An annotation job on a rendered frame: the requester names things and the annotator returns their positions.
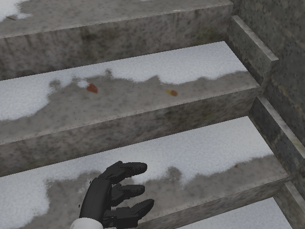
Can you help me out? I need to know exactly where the robot left forearm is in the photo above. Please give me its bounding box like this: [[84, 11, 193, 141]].
[[70, 218, 104, 229]]

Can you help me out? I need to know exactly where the robot left hand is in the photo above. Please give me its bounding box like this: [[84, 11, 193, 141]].
[[78, 160, 154, 229]]

